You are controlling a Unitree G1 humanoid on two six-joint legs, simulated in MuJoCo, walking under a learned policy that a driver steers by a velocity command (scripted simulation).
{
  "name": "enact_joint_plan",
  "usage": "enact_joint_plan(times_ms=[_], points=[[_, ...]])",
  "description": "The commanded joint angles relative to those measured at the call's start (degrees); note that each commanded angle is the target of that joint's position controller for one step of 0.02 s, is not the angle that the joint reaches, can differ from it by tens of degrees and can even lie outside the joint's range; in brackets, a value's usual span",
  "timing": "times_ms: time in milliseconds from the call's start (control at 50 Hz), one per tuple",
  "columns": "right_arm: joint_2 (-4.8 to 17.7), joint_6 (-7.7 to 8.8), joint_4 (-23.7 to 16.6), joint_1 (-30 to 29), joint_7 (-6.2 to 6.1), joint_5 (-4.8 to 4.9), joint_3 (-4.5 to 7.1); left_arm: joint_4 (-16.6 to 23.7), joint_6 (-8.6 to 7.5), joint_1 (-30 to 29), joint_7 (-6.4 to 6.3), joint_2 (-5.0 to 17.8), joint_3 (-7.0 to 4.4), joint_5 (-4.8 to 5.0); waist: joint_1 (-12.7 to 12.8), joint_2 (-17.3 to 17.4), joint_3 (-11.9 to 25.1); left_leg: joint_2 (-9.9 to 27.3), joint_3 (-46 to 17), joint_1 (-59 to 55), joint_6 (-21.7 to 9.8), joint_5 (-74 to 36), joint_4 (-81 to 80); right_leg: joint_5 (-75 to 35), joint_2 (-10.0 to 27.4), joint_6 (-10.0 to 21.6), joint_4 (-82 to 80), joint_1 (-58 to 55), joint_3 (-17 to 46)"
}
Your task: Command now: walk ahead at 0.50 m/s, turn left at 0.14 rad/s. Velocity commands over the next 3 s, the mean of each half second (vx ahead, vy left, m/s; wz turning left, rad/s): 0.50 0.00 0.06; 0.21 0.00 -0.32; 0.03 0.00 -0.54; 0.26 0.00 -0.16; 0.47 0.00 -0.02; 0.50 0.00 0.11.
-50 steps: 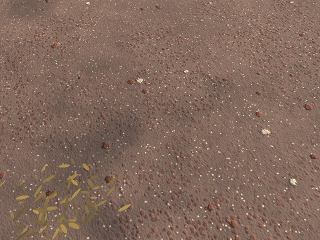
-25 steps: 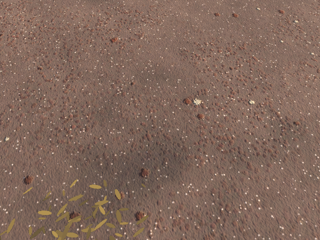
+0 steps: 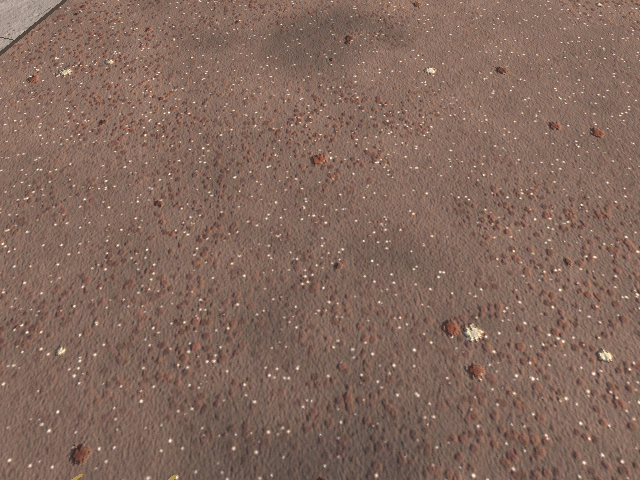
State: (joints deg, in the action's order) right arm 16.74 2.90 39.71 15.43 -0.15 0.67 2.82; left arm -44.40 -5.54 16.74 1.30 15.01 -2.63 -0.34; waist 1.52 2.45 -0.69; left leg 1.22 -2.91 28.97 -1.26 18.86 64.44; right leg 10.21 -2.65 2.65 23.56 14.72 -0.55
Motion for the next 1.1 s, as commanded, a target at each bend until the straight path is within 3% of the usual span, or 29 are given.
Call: enact_joint_plan(times_ms=[20, 140, 220, 280, 300, 320, 340, 360, 380, 400, 420, 440, 480, 540, 580, 620, 660, 720, 780, 800, 820, 840, 860, 880, 900, 920, 960, 1020, 1100], points=[[2.9, 0.95, -5.0, -2.2, 0.15, -0.38, 0.73, 2.4, -0.87, 0.1, -0.39, 7.8, -1.69, 0.65, -0.4, -8.1, 0.6, 4.2, -1.0, 10.1, 1.0, -3.0, -6.7, -6.6, 15.0, 10.7, -13.6, -8.2, 16.3], [1.1, 1.81, -6.9, -12.5, 1.07, -0.03, -0.32, -0.3, 0.19, 3.6, -0.85, 10.5, -2.16, 1.40, 2.9, -6.8, -1.2, 2.9, 1.7, 5.8, 2.0, -19.3, -27.0, -11.5, 13.1, 8.9, -14.8, -7.9, 8.0], [1.8, 2.29, -8.7, -17.9, 2.13, 0.57, -0.08, -2.4, 1.22, 7.1, -0.92, 11.0, -2.20, 1.75, 4.1, -6.9, -2.7, 1.6, 2.0, 4.7, 0.7, -19.6, -32.8, -12.5, 15.6, 8.0, -12.9, -12.4, 8.4], [3.7, 2.60, -8.6, -15.9, 2.59, 0.40, 0.73, -3.1, 2.14, 6.6, -1.33, 12.5, -2.68, 1.83, 1.3, -7.7, -1.3, 0.1, 3.0, -0.6, -1.8, -14.7, -36.0, -22.4, 16.9, 6.4, -8.0, -16.1, 8.1], [5.1, 2.60, -7.1, -10.8, 2.37, 0.10, 1.59, -3.0, 2.38, 5.6, -1.48, 12.7, -2.70, 1.94, -1.9, -7.4, 1.8, -1.4, 4.4, -8.5, -3.2, -15.1, -38.0, -31.2, 15.3, 5.3, -2.0, -15.5, 6.1], [7.8, 2.45, -4.7, -2.5, 1.83, -0.22, 2.92, -2.7, 2.42, 5.5, -1.61, 11.6, -2.20, 1.59, -5.7, -6.3, 7.4, -0.7, 3.9, -21.3, -5.1, -16.2, -37.7, -33.4, 12.6, 3.7, 8.1, -11.3, 3.8], [12.3, 2.05, -3.0, 8.4, 1.08, -0.95, 4.07, -0.7, 2.14, 5.2, -1.78, 8.2, -0.77, -0.19, -9.5, 1.4, 16.6, 11.3, -9.6, -38.6, -9.2, -18.6, -35.4, -15.8, 8.9, 1.4, 26.8, 0.9, 1.2], [14.8, 1.80, -2.0, 9.2, 1.53, -0.89, 4.37, -0.1, 1.01, 12.0, -1.42, 2.7, 0.79, 0.53, -5.3, 16.1, 22.3, 21.4, -35.0, -52.3, -17.3, -4.9, -42.5, 21.7, -0.2, -1.3, 43.4, 21.2, 2.8], [9.2, 1.69, -2.3, 8.4, 1.61, -0.15, 2.99, -0.6, 0.17, 7.9, -1.06, 9.1, -0.62, 1.71, -7.5, 9.0, 17.7, 19.7, -35.8, -49.1, -15.5, 2.9, -46.0, 22.4, 2.9, -0.9, 48.8, 27.8, 7.7], [7.7, 1.76, -2.4, 4.8, 1.51, 0.03, 2.30, 1.0, -0.35, 2.6, -0.75, 10.8, -1.26, 2.61, -6.9, 6.1, 9.9, 17.8, -27.7, -41.9, -13.6, 0.3, -47.3, 16.9, 5.4, -0.5, 48.6, 30.2, 6.3], [6.9, 1.82, -2.6, 1.4, 1.62, -0.35, 1.95, 1.3, -0.47, 0.3, -0.93, 10.0, -1.12, 2.16, -5.1, 1.6, 6.1, 15.4, -22.2, -34.6, -12.8, -6.2, -48.6, 11.9, 7.6, -0.8, 46.3, 28.2, 4.9], [5.8, 1.92, -2.6, -0.9, 1.83, -0.75, 1.66, 1.4, -0.29, -0.6, -0.99, 9.4, -1.29, 1.24, -3.6, 0.7, 3.4, 13.5, -18.3, -29.1, -12.6, -11.5, -50.3, 8.9, 9.0, -1.4, 43.3, 26.4, 4.7], [4.8, 2.53, -2.2, -2.6, 1.93, -1.08, 1.48, 0.8, 0.71, 1.5, -0.89, 7.5, -1.13, 1.09, -0.9, 2.6, 3.0, 11.6, -14.0, -23.1, -12.8, -16.5, -53.4, 5.9, 10.4, -2.4, 40.5, 21.2, 4.8], [6.2, 3.32, -0.4, -2.9, 1.60, -1.05, 1.83, 1.4, 1.99, -0.3, -1.28, 5.8, -0.85, 0.47, 0.3, 1.2, 0.6, 11.3, -7.1, -19.1, -13.4, -32.4, -54.7, 2.5, 10.1, -4.5, 34.8, 21.2, 3.7], [6.6, 3.09, 0.7, -3.0, 0.95, -1.43, 1.96, 1.8, 2.06, -2.5, -1.11, 4.6, -0.36, 0.30, -0.1, 0.7, 0.3, 9.4, -0.5, -18.2, -11.7, -41.6, -53.7, -3.9, 9.4, -4.9, 27.1, 19.4, 3.2], [7.1, 2.79, 1.7, -2.3, 0.39, -1.66, 1.90, 2.4, 1.73, -6.0, -0.52, 3.4, 0.14, 0.49, -1.8, 1.1, 0.6, 7.6, 4.3, -17.2, -9.8, -42.4, -53.6, -12.4, 7.7, -4.2, 18.5, 15.2, 1.9], [7.9, 2.39, 3.0, -0.7, -0.07, -1.68, 1.98, 3.6, 1.63, -8.9, 0.08, 3.9, 0.03, 0.71, -3.2, 1.0, 1.4, 8.6, 5.4, -19.4, -9.3, -41.7, -52.9, -17.2, 6.3, -3.6, 14.1, 13.1, 1.8], [9.1, 0.98, 4.2, -1.0, -0.82, -0.71, 2.51, 5.9, 1.91, -11.1, 1.06, 6.1, -0.87, 0.57, -3.2, 1.6, 1.4, 11.3, 5.3, -25.5, -8.5, -41.3, -48.6, -12.4, 5.7, -2.2, 11.0, 15.2, 2.1], [9.7, -0.91, 4.0, -3.0, -2.09, 0.43, 3.00, 6.4, 2.09, -7.1, 2.01, 8.1, -2.12, -0.06, -0.5, 1.7, 3.2, 11.6, 5.8, -28.0, -6.3, -46.5, -37.6, -5.7, 3.3, 0.3, 7.2, 11.0, -0.4], [8.8, -1.44, 3.8, -2.5, -2.46, 0.30, 2.79, 5.3, 1.98, -2.0, 1.78, 10.1, -3.32, -0.09, 1.5, -0.6, 6.0, 8.6, 7.6, -26.4, -4.1, -45.2, -28.3, -11.1, 1.5, 2.0, 3.2, 3.7, -0.8], [7.6, -1.33, 2.5, -0.1, -2.65, -1.42, 2.12, 5.6, 2.19, 2.3, 0.84, 15.3, -4.75, -0.28, 2.3, -9.4, 11.2, 3.5, 9.9, -17.0, -0.2, -29.2, -12.5, -36.1, 10.0, 6.2, 3.1, -8.8, 11.5], [2.4, -0.91, 1.3, 6.2, -1.72, -3.00, 0.30, 7.0, 2.59, 1.0, 0.28, 18.7, -4.93, -0.74, -2.5, -19.5, 17.6, -7.4, 6.5, 3.6, 3.8, 19.5, 6.7, -49.3, 23.6, 19.2, 3.8, -25.9, 33.5], [6.3, -0.70, 2.5, 4.3, -0.77, -2.03, 0.80, 8.3, 3.11, 1.2, 0.10, 13.6, -3.92, -0.21, 1.0, -12.0, 23.4, -5.1, -3.4, 5.3, 3.4, 19.6, 11.8, -37.8, 22.6, 19.7, 0.8, -25.4, 35.3], [7.5, -1.00, 1.3, 0.2, -0.56, -0.26, 1.27, 9.5, 3.41, -2.6, -0.07, 11.7, -3.41, 0.03, 0.8, -9.1, 17.3, -3.3, -3.4, 8.2, 3.0, 15.5, 12.3, -30.2, 20.2, 17.4, -0.6, -20.0, 29.6], [7.2, -1.50, 1.3, -1.9, -1.03, -0.42, 1.32, 9.7, 3.96, -5.0, -0.41, 10.2, -3.11, 0.77, 0.0, -4.3, 12.7, -1.4, -2.9, 8.9, 3.2, 11.8, 9.2, -21.4, 17.6, 14.5, -2.3, -14.1, 26.2], [7.6, -2.20, 1.0, -3.5, -1.66, -1.00, 1.61, 10.2, 4.58, -6.8, -0.84, 9.4, -2.81, 1.12, -0.8, -3.7, 9.2, -0.1, -2.8, 7.7, 3.5, 9.1, 5.0, -15.2, 16.0, 12.8, -4.1, -7.6, 24.3], [6.7, -3.08, 0.6, -3.1, -2.04, -1.16, 1.65, 11.0, 5.37, -8.6, -1.27, 10.1, -3.09, -0.01, -2.8, -7.6, 6.9, -0.8, -1.7, 1.9, 4.1, 5.9, -2.3, -9.9, 12.2, 11.4, -6.4, 0.7, 22.0], [5.1, -3.02, 0.9, -2.8, -2.42, -1.17, 1.28, 11.5, 5.82, -7.8, -2.27, 11.5, -3.91, -0.04, -2.4, -9.1, 8.6, -2.0, -1.7, -1.0, 5.4, 3.9, -10.3, -10.0, 11.1, 11.4, -6.1, 1.8, 21.5], [5.0, -2.92, 0.4, -5.2, -2.18, -0.94, 1.33, 12.2, 6.73, -8.2, -3.16, 12.0, -4.35, 0.44, -1.3, -10.0, 8.7, -2.5, -2.7, -3.6, 5.9, -0.4, -17.2, 1.6, 9.7, 9.7, -6.4, 3.4, 23.9]])
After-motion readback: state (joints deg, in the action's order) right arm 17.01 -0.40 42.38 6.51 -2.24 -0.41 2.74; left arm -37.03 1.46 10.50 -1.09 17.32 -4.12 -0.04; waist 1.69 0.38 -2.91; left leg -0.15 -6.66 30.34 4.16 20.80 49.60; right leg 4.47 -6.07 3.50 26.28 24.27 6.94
